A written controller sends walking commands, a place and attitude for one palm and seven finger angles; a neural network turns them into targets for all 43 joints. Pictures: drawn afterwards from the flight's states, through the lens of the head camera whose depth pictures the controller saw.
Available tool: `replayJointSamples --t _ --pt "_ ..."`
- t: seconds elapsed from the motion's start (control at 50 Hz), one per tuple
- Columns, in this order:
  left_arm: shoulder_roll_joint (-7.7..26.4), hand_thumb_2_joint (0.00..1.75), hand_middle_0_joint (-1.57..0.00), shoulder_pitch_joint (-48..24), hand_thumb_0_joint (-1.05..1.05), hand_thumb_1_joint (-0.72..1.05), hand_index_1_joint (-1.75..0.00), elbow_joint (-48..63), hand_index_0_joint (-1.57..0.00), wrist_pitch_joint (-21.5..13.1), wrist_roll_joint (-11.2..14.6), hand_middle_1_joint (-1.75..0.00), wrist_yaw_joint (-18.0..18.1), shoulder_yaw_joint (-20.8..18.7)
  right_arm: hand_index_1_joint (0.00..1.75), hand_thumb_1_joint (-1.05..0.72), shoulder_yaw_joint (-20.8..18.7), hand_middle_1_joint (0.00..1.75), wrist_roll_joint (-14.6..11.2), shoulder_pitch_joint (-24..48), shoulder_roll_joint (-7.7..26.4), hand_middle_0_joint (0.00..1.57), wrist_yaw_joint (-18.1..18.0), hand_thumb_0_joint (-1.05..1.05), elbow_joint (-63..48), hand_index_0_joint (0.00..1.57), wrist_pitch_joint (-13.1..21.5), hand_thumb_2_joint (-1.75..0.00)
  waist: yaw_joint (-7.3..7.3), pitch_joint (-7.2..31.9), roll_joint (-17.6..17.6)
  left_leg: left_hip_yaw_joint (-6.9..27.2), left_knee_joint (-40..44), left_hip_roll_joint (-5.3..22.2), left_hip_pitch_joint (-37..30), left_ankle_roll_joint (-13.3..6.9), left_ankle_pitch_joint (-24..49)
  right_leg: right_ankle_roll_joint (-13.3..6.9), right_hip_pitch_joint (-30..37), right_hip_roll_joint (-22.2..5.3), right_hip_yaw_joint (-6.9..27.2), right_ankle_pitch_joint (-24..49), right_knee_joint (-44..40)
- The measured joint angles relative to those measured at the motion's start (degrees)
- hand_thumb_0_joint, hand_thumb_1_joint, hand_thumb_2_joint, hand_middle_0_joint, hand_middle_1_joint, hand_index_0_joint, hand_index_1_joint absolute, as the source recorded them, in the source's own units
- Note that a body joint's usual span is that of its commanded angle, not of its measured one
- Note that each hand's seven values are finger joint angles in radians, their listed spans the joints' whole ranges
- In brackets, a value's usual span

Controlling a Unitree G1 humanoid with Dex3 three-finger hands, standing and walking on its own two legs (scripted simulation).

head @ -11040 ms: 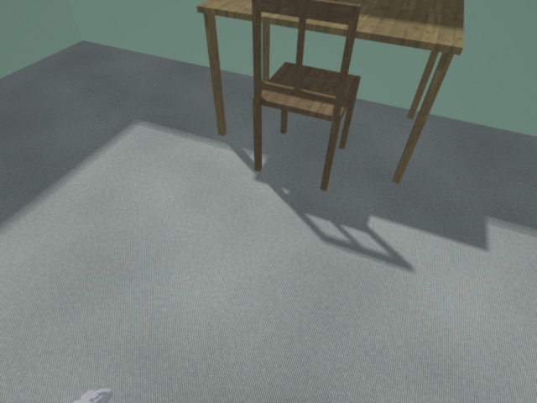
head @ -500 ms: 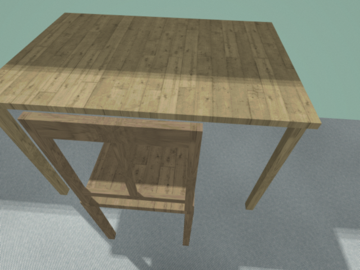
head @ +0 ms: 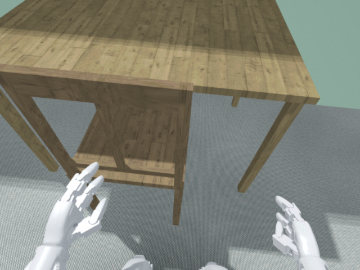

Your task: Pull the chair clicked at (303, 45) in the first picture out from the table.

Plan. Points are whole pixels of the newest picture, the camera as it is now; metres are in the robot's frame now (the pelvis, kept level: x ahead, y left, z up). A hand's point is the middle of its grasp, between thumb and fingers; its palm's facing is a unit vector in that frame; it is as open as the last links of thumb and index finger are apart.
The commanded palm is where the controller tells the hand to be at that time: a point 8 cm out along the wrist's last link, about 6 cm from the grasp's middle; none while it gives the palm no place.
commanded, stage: raise the hand toward the chair's back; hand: left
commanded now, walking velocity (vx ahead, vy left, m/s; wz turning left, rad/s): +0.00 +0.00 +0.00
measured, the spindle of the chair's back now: (112, 138) +0.45 +0.21 -0.02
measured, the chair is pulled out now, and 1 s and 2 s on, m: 0.00 0.00 0.00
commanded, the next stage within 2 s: aim the fingers beside a spindle in 1.74 s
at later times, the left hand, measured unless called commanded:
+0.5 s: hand (81, 217) +0.22 +0.21 +0.02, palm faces -0.03 -1.00 -0.01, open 13.1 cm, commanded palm +0.19 +0.27 +0.01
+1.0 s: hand (69, 215) +0.23 +0.24 +0.02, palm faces -0.06 -1.00 -0.04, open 16.6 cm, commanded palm +0.21 +0.30 +0.03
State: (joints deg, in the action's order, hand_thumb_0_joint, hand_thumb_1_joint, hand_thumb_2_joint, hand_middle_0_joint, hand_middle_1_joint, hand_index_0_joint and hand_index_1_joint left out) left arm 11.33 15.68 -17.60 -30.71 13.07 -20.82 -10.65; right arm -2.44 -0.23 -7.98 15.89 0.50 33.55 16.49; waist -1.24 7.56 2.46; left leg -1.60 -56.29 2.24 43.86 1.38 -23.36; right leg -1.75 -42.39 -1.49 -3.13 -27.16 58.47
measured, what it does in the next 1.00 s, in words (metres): stands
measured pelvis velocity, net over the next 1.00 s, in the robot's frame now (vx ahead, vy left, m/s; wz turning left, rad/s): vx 0.00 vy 0.04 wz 0.01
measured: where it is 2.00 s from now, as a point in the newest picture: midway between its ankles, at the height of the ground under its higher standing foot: outside the picture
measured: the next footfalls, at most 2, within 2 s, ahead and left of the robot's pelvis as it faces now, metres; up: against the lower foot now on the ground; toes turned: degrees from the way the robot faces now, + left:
none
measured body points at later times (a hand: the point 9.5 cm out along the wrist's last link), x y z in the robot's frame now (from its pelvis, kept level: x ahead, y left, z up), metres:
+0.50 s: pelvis +0.00 +0.01 -0.03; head +0.07 +0.01 +0.42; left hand +0.22 +0.27 +0.02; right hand +0.15 -0.23 -0.12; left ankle +0.04 +0.14 -0.67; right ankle +0.02 -0.10 -0.67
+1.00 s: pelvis +0.00 +0.04 -0.02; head +0.06 +0.06 +0.42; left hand +0.22 +0.29 +0.02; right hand +0.21 -0.18 -0.08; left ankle +0.04 +0.14 -0.67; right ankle +0.02 -0.10 -0.67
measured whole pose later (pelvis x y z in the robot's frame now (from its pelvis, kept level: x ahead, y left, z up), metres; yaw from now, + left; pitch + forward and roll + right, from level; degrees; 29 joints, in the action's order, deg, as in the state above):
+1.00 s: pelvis +0.00 +0.04 -0.02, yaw +1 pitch +14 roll -4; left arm 15.8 19.4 -0.9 -16.6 15.0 -19.1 -11.3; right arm 2.1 -1.3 -10.9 12.9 -2.8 29.0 12.1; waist -0.7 8.2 -1.7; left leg 0.9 -66.9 1.8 52.8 -1.6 -28.4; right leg 1.0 -47.4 -1.8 -5.2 -29.6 63.1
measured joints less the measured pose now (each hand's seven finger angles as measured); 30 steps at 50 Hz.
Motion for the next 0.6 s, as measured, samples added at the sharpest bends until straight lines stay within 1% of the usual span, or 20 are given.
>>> replayJointSamples --t 0.02,0.06,0.1,0.14,0.18,0.22,0.26,0.28,0.34,0.38,0.42,0.46,0.52,0.56,0.6 --pt "0.4 0.79 -0.18 1.3 0.00 0.66 -0.26 -0.2 -0.17 -0.2 0.3 -0.26 -1.9 -0.4 0.29 -0.91 -0.4 0.30 -0.2 0.3 0.5 0.21 0.0 0.01 -1.4 0.21 -0.2 -0.90 0.24 0.2 0.1 0.3 -2.5 0.2 2.2 0.2 -1.0 -0.2 -2.0 0.1 -0.2 -1.0 2.4" --pt "0.9 0.77 -0.17 4.2 0.01 0.61 -0.25 0.7 -0.17 0.6 1.6 -0.26 -3.8 -1.2 0.29 -0.91 -1.0 0.30 -0.5 0.6 1.3 0.21 -0.5 0.01 -3.5 0.21 -0.4 -0.90 0.98 0.2 0.2 1.1 -6.9 0.4 5.8 0.5 -2.6 -0.7 -5.3 0.2 -0.8 -2.8 6.5" --pt "1.2 0.75 -0.17 6.9 0.01 0.56 -0.24 3.7 -0.17 1.4 3.1 -0.25 -3.7 -2.2 0.29 -0.91 -1.4 0.30 -0.6 0.5 1.6 0.20 -1.3 0.01 -4.5 0.20 -0.3 -0.90 1.98 -0.1 -0.2 2.1 -10.5 0.6 8.5 0.7 -4.0 -1.0 -7.4 0.4 -1.7 -4.2 9.5" --pt "1.5 0.73 -0.17 8.7 0.01 0.52 -0.24 8.0 -0.17 1.2 4.3 -0.24 -2.5 -3.1 0.29 -0.91 -1.3 0.30 -0.6 0.3 1.3 0.20 -2.3 0.01 -4.2 0.20 0.0 -0.90 3.01 -0.3 -0.9 3.2 -13.1 0.9 10.3 0.9 -5.0 -1.3 -8.4 0.6 -2.7 -5.1 11.4" --pt "1.8 0.71 -0.16 9.0 0.02 0.47 -0.23 12.0 -0.16 0.5 5.1 -0.24 -1.6 -3.5 0.29 -0.91 -0.5 0.30 -0.7 -0.1 0.7 0.20 -3.2 0.01 -3.0 0.20 0.2 -0.90 3.81 -0.4 -1.9 4.3 -14.9 1.0 11.5 0.8 -5.8 -1.5 -8.9 0.8 -3.7 -5.7 12.4" --pt "2.3 0.69 -0.15 7.4 0.02 0.42 -0.22 14.5 -0.15 0.2 5.5 -0.23 -2.1 -3.3 0.29 -0.91 0.8 0.30 -0.8 -0.4 -0.1 0.20 -3.8 0.01 -1.5 0.20 0.3 -0.90 4.17 -0.3 -2.9 5.1 -16.1 1.0 12.5 0.7 -6.1 -1.5 -9.4 0.9 -4.5 -5.9 12.9" --pt "3.1 0.67 -0.15 4.6 0.01 0.37 -0.21 14.9 -0.14 1.4 5.5 -0.22 -3.8 -2.6 0.29 -0.91 2.3 0.30 -1.1 -0.6 -1.3 0.20 -4.3 0.01 -0.1 0.20 0.1 -0.90 3.88 -0.2 -3.8 5.5 -16.7 1.0 13.4 0.6 -6.2 -1.4 -10.0 1.0 -4.8 -5.9 13.1" --pt "3.5 0.66 -0.14 3.1 0.01 0.35 -0.21 14.3 -0.14 2.8 5.4 -0.22 -4.8 -2.3 0.29 -0.91 2.9 0.30 -1.2 -0.7 -1.9 0.20 -4.5 0.01 0.4 0.21 -0.1 -0.90 3.52 -0.2 -4.2 5.5 -16.7 1.0 13.8 0.5 -6.2 -1.3 -10.3 1.0 -4.8 -5.8 13.0" --pt "4.4 0.63 -0.14 0.0 0.01 0.28 -0.20 12.1 -0.14 9.4 5.0 -0.21 -7.0 -1.7 0.30 -0.91 4.1 0.30 -1.6 -1.5 -3.8 0.21 -4.6 0.01 0.9 0.21 -1.3 -0.90 1.79 -0.4 -4.9 4.8 -15.7 1.1 13.9 0.5 -5.7 -1.0 -10.8 1.0 -4.1 -5.1 12.2" --pt "4.3 0.61 -0.13 0.1 0.01 0.24 -0.19 11.8 -0.13 13.6 5.3 -0.20 -6.9 -2.0 0.30 -0.91 4.1 0.30 -1.7 -2.6 -4.8 0.21 -4.6 0.01 0.8 0.21 -2.0 -0.90 0.67 -0.4 -5.1 3.9 -14.4 1.2 13.1 0.3 -5.3 -0.6 -10.4 1.0 -3.3 -4.5 11.0" --pt "3.6 0.59 -0.13 1.9 0.01 0.19 -0.18 13.0 -0.13 15.8 5.8 -0.19 -5.1 -2.7 0.30 -0.91 3.5 0.30 -1.6 -4.1 -5.3 0.21 -4.3 0.01 0.7 0.21 -2.4 -0.90 -0.01 -0.2 -5.1 3.0 -12.9 1.3 12.0 -0.1 -5.1 -0.2 -9.7 1.2 -2.4 -3.9 9.6" --pt "2.7 0.57 -0.13 4.3 0.01 0.15 -0.18 15.1 -0.13 15.4 6.0 -0.18 -2.5 -3.4 0.30 -0.90 2.5 0.30 -1.4 -5.6 -5.3 0.21 -4.0 0.01 0.8 0.21 -2.5 -0.90 -0.18 0.3 -4.9 2.3 -11.6 1.3 10.9 -0.4 -5.0 0.2 -8.8 1.2 -1.8 -3.5 8.3" --pt "2.0 0.54 -0.12 6.8 0.01 0.08 -0.17 17.2 -0.12 12.0 5.3 -0.17 0.9 -4.1 0.30 -0.90 1.3 0.30 -1.0 -6.9 -4.5 0.21 -3.6 0.01 1.4 0.21 -2.5 -0.90 0.08 0.8 -4.6 1.9 -10.9 1.1 10.1 -0.9 -5.0 0.7 -8.0 1.0 -1.4 -3.3 7.3" --pt "2.1 0.52 -0.12 7.2 0.01 0.03 -0.16 17.2 -0.11 9.6 4.6 -0.17 2.0 -4.2 0.30 -0.91 1.0 0.30 -0.9 -6.9 -3.5 0.21 -3.4 0.01 1.6 0.21 -2.4 -0.90 0.16 0.9 -4.5 2.1 -11.2 0.7 10.5 -1.2 -5.1 0.9 -8.1 0.6 -1.6 -3.5 7.4" --pt "2.4 0.50 -0.11 6.8 0.00 -0.02 -0.15 16.5 -0.11 8.4 4.0 -0.16 1.7 -3.5 0.30 -0.91 1.0 0.30 -1.0 -6.3 -2.4 0.21 -3.5 0.01 1.4 0.21 -2.3 -0.90 0.22 0.7 -4.5 2.3 -12.0 0.4 11.3 -1.5 -5.3 1.2 -8.5 0.3 -1.8 -3.7 7.9"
